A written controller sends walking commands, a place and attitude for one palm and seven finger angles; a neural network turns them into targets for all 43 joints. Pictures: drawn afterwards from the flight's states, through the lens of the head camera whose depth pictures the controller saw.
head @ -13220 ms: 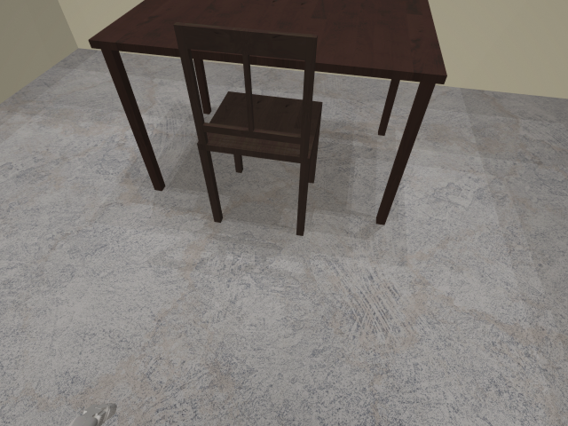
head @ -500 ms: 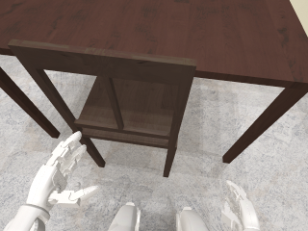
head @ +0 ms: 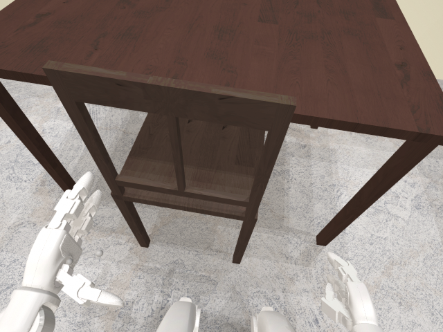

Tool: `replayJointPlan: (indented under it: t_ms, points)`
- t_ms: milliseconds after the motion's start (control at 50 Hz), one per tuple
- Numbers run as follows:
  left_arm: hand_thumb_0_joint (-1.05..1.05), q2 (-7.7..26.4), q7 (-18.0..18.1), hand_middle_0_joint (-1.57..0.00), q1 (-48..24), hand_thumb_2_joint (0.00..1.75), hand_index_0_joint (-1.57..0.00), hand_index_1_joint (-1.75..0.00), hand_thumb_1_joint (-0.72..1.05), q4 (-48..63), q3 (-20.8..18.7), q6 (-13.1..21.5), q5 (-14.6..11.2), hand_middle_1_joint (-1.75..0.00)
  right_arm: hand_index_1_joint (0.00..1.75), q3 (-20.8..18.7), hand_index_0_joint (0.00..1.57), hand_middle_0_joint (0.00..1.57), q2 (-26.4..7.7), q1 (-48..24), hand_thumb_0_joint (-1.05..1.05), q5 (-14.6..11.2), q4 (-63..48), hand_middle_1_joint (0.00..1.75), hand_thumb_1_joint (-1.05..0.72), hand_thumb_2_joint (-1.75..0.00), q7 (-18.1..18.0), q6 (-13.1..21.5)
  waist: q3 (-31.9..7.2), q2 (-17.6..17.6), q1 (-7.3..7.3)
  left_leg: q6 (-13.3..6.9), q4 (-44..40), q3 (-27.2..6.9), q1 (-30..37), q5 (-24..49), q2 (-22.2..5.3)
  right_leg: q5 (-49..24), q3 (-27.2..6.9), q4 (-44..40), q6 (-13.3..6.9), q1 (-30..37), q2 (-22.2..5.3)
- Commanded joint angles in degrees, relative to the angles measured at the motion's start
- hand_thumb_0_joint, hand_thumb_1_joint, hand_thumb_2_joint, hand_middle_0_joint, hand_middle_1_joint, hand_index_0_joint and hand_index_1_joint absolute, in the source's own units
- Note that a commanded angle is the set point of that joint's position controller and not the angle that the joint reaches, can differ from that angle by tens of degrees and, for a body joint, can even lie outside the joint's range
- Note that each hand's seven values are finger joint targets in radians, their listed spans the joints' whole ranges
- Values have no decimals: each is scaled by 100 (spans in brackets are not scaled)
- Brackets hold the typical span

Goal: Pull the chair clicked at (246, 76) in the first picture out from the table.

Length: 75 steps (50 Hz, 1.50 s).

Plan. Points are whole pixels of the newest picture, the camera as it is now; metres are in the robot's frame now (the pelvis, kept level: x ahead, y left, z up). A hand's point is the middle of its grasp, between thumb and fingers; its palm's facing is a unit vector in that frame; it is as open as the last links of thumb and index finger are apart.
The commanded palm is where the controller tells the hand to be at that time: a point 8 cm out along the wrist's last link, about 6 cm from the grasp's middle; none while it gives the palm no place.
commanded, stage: raise the hand toward the chair's back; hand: left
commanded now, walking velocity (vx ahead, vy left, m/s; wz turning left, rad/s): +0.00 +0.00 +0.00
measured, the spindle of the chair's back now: (177, 157) +0.46 +0.13 +0.00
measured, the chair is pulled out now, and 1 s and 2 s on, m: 0.00 0.00 0.00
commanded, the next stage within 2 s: aim the fingers beside a spindle in 0.78 s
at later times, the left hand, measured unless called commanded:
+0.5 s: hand (105, 245) +0.24 +0.20 +0.06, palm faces -0.11 -0.99 -0.04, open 16.9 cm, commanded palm +0.22 +0.25 +0.06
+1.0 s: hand (110, 243) +0.24 +0.19 +0.06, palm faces -0.09 -0.99 -0.05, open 16.9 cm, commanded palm +0.23 +0.23 +0.06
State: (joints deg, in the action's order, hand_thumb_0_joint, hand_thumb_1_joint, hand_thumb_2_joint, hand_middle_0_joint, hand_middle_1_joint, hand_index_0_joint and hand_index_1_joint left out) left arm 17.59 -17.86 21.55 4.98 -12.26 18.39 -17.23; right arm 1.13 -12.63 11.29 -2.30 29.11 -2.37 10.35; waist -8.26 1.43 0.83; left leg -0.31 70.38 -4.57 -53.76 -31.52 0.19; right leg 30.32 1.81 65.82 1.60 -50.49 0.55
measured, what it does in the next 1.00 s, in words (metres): stands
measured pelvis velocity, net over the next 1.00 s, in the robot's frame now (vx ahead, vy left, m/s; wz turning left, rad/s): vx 0.00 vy -0.01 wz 0.00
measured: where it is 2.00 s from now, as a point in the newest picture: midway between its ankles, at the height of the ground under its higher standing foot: outside the picture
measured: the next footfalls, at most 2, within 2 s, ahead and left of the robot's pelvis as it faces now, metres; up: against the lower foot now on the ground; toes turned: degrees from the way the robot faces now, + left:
none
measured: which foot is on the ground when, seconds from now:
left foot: down 0.00-1.00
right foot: down 0.00-1.00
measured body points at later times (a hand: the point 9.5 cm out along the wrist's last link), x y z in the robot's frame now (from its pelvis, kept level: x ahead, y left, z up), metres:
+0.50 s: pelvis +0.00 -0.01 +0.01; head +0.07 +0.01 +0.45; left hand +0.24 +0.25 +0.06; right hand +0.18 -0.26 -0.06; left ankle +0.03 +0.11 -0.64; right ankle +0.02 -0.14 -0.64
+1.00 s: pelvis +0.00 -0.01 +0.00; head +0.07 +0.00 +0.45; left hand +0.24 +0.25 +0.06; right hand +0.19 -0.25 -0.07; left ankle +0.03 +0.11 -0.64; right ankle +0.02 -0.14 -0.64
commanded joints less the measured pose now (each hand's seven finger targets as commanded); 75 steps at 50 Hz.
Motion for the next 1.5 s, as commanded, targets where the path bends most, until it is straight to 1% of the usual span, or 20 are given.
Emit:
replayJointPlan:
  t_ms: [0, 60, 160, 200, 340, 380, 460, 520, 640, 660, 760, 880, 960, 1060, 1160, 1180, 1300, 1400, 1460, 1480]
  points:
    - [0, 683, -217, -6, -433, 30, -6, -8, -50, 648, -229, 31, -26, -8, 30, -371, 20, 20, -970, -121, 0, -72, -874, 30, -90, -90, -123, 262, -800, 185, 154, 1, -1436, -34, 1118, 906, -23, -449, 252, -969, -255, 255, 185]
    - [0, 1023, -273, -6, -783, 30, -6, -8, -50, 882, -544, 73, -106, -8, 30, -340, 20, 20, -994, -119, 0, -44, -898, 30, -90, -90, -172, 298, -1011, 319, 64, -5, -1406, -27, 1257, 1150, -7, -604, 212, -953, -285, 400, 202]
    - [0, 1141, -189, -6, -900, 30, -6, -8, -50, 1012, -842, 374, -230, -8, 30, -326, 20, 20, -941, -78, 0, 12, -788, 30, -90, -90, -148, 385, -1315, 441, -24, 31, -1331, -28, 1458, 1634, 0, -923, 220, -874, -297, 547, 225]
    - [0, 963, -227, -6, -831, 30, -6, -8, -50, 826, -719, 379, -235, -8, 30, -331, 20, 20, -934, -99, 0, 6, -732, 30, -90, -90, -122, 399, -1274, 434, 14, 37, -1339, -8, 1414, 1563, 6, -898, 221, -903, -285, 556, 204]
    - [0, 917, -490, -6, -733, 30, -6, -8, -50, 534, -586, -15, -252, -8, 30, -376, 20, 20, -1005, -72, 0, -49, -769, 30, -90, -90, -133, 407, -1251, 268, 59, -14, -1380, 80, 1337, 1543, 32, -1007, 160, -1101, -244, 772, 174]
    - [0, 1011, -473, -6, -797, 30, -6, -8, -50, 670, -695, 32, -271, -8, 30, -389, 20, 20, -1005, -55, 0, -33, -763, 30, -90, -90, -144, 436, -1370, 250, 24, -10, -1356, 72, 1379, 1735, 29, -1165, 157, -1050, -251, 838, 181]
    - [0, 1143, -323, -6, -959, 30, -6, -8, -50, 669, -925, 296, -319, -8, 30, -384, 20, 20, -969, -76, 0, 12, -669, 30, -90, -90, -143, 467, -1167, 154, 18, -8, -1255, 82, 1189, 1635, 33, -1060, 119, -1010, -265, 742, 211]
    - [0, 953, -289, -6, -910, 30, -6, -8, -50, 508, -791, 408, -293, -8, 30, -376, 20, 20, -957, -104, 0, 16, -659, 30, -90, -90, -109, 473, -1085, 266, 15, 5, -1267, 107, 1115, 1442, 39, -877, 111, -1002, -266, 653, 189]
    - [0, 935, -431, -6, -733, 30, -6, -8, -50, 519, -629, 222, -218, -8, 30, -385, 20, 20, -974, -84, 0, -16, -718, 30, -90, -90, -105, 453, -1306, 328, 39, -39, -1218, 183, 1161, 1543, 58, -1068, 3, -1082, -244, 864, 152]
    - [0, 1001, -437, -6, -746, 30, -6, -8, -50, 432, -703, 168, -223, -8, 30, -389, 20, 20, -979, -77, 0, -12, -707, 30, -90, -90, -117, 441, -1284, 82, 87, -63, -1168, 166, 1084, 1540, 52, -1080, -7, -1085, -230, 858, 181]
    - [0, 1159, -395, -6, -1066, 30, -6, -8, -50, 676, -904, 264, -319, -8, 30, -359, 20, 20, -965, -129, 0, 12, -675, 30, -90, -90, -169, 467, -1278, 169, 44, -47, -1116, 161, 1043, 1534, 55, -1046, -34, -1049, -242, 864, 183]
    - [0, 852, -409, -6, -814, 30, -6, -8, -50, 607, -628, 320, -264, -8, 30, -364, 20, 20, -934, -111, 0, 21, -655, 30, -90, -90, -118, 498, -1456, 374, 18, -22, -1127, 149, 1254, 1846, 55, -1383, 57, -903, -248, 820, 180]
    - [0, 555, -451, -6, -799, 30, -6, -8, -50, 472, -203, 143, -179, -8, 30, -368, 20, 20, -950, -91, 0, -9, -682, 30, -90, -90, -110, 490, -1225, 121, 145, -42, -1123, 101, 1169, 1670, 36, -1212, 111, -913, -230, 598, 193]
    - [0, 664, -196, -6, -1315, 30, -6, -8, -50, 763, -167, 226, -44, -8, 30, -342, 20, 20, -962, -124, 0, 39, -725, 30, -90, -90, -130, 499, -1129, 159, 121, -29, -1107, 82, 1000, 1255, 40, -740, 98, -845, -256, 381, 174]
    - [0, 752, 187, -6, -1038, 30, -6, -8, -50, 1018, -364, 475, 101, -8, 30, -360, 20, 20, -902, -132, 0, 104, -741, 30, -90, -90, -67, 456, -1650, 326, -67, 5, -1046, 112, 1154, 1708, 33, -1118, 130, -595, -295, 517, 175]
    - [0, 562, 204, -6, -1014, 30, -6, -8, -50, 1043, -139, 485, 140, -8, 30, -352, 20, 20, -887, -144, 0, 104, -767, 30, -90, -90, -41, 442, -1684, 357, -24, 4, -1026, 136, 1172, 1713, 41, -1149, 121, -584, -283, 483, 155]
    - [0, 298, 186, -6, -1328, 30, -6, -8, -50, 542, 275, 264, 276, -8, 30, -328, 20, 20, -941, -152, 0, 72, -732, 30, -90, -90, -41, 349, -1227, 76, 181, -31, -969, 152, 700, 1010, 44, -611, 73, -703, -247, 194, 142]
    - [0, 409, 252, -6, -1979, 30, -6, -8, -50, 548, 211, 288, 284, -8, 30, -323, 20, 20, -950, -145, 0, 69, -678, 30, -90, -90, -119, 395, -1346, -90, 207, -60, -882, 140, 654, 897, 45, -466, 11, -714, -251, 125, 136]
    - [0, 563, 374, -6, -2168, 30, -6, -8, -50, 686, 46, 448, 317, -8, 30, -319, 20, 20, -939, -148, 0, 113, -640, 30, -90, -90, -124, 423, -1647, 67, 91, -46, -836, 146, 712, 1086, 53, -606, 18, -574, -276, 198, 145]
    - [0, 439, 400, -6, -2124, 30, -6, -8, -50, 642, 149, 464, 325, -8, 30, -313, 20, 20, -909, -185, 0, 133, -642, 30, -90, -90, -106, 424, -1726, 185, 62, -46, -831, 164, 736, 1102, 73, -639, -15, -578, -278, 237, 123]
